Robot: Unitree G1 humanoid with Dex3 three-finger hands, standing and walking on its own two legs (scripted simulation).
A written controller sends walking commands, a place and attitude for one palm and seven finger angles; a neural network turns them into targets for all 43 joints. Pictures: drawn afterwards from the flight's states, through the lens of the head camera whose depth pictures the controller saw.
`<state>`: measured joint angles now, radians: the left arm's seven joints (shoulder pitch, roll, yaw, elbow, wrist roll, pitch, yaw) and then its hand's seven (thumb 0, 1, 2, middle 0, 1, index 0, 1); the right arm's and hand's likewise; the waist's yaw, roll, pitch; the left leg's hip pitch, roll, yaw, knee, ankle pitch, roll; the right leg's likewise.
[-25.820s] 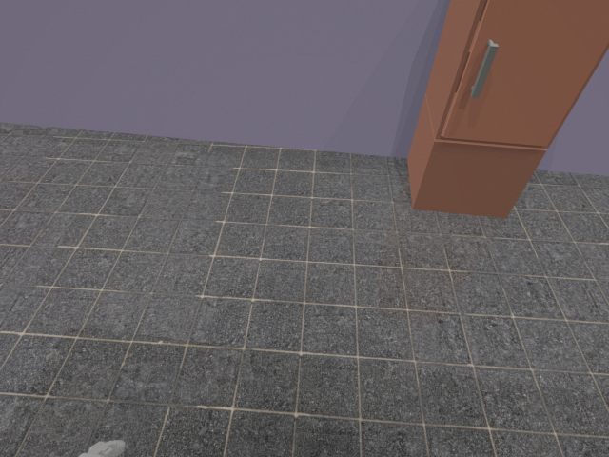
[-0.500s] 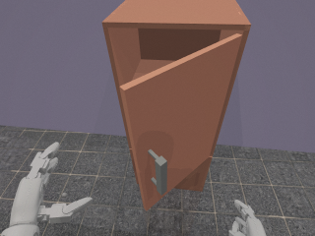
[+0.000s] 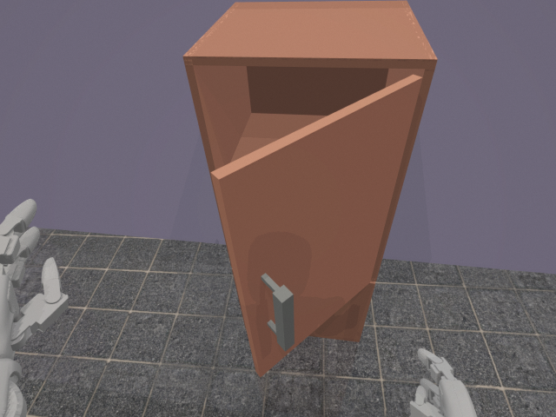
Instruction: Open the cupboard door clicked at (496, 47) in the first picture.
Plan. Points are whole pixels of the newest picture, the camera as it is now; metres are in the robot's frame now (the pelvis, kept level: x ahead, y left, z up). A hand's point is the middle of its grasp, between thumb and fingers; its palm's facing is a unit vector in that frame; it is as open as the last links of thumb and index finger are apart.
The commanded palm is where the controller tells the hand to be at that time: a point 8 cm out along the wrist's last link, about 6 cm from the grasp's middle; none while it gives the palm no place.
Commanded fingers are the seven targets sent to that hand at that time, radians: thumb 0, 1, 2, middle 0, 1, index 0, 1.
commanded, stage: draw the hand back to the body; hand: left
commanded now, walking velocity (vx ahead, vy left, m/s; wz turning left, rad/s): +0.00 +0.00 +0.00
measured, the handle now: (276, 312) +0.31 +0.05 -0.06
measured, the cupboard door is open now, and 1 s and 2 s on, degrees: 48 48 48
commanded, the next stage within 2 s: step back with the hand held close in 0.22 s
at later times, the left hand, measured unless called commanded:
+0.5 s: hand (66, 297) +0.18 +0.26 +0.17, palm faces +0.45 -0.77 -0.45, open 7.4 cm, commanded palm +0.13 +0.29 +0.18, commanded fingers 0.00 0.90 0.90 -0.20 -0.30 -0.20 -0.30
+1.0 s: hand (7, 372) +0.11 +0.28 +0.16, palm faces +0.43 -0.76 -0.50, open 7.4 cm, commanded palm +0.05 +0.31 +0.18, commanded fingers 0.00 0.90 0.90 -0.20 -0.30 -0.20 -0.30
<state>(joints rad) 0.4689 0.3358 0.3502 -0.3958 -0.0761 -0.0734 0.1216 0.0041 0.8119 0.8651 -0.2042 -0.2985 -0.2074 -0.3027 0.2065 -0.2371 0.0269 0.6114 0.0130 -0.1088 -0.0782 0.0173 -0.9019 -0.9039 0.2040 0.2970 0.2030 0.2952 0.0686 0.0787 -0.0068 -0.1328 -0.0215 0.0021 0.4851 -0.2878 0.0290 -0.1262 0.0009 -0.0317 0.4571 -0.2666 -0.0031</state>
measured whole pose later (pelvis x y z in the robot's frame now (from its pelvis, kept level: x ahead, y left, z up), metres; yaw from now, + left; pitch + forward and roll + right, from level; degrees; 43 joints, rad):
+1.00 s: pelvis -0.09 +0.01 -0.01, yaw +1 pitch -1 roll -2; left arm 0.55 0.41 0.42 -0.48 -0.01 -0.19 0.14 0.01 0.89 0.90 -0.21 -0.30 -0.22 -0.30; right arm 0.20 -0.23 0.00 0.55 0.01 -0.04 -0.08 0.02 -0.90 -0.90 0.20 0.30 0.20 0.30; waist 0.00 0.02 0.03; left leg -0.36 -0.02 0.00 0.57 -0.20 0.05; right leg -0.32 0.02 -0.02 0.49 -0.16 0.02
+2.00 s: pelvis -0.25 -0.01 +0.00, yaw -2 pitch +0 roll +1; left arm 0.51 0.47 0.45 -0.46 -0.05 -0.18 0.15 0.01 0.89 0.90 -0.21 -0.30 -0.22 -0.30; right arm 0.22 -0.20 0.00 0.64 0.00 -0.15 -0.05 0.02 -0.90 -0.90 0.20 0.30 0.20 0.30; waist -0.06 -0.06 -0.01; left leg -0.29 -0.02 0.10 0.48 -0.20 0.05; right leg -0.32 0.01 0.00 0.82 -0.47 0.02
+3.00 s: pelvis -0.30 -0.03 +0.00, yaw +0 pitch -1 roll +0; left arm 0.27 0.22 0.00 0.99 0.02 0.04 0.00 0.00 0.96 0.90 -0.21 -0.30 -0.21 -0.30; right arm 0.28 -0.24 0.00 1.03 -0.03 0.04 0.00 0.01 -0.91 -0.90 0.20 0.30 0.20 0.29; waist 0.01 -0.05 0.07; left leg -0.23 -0.01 0.01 0.49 -0.24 0.01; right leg -0.28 0.01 -0.12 0.44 -0.15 -0.06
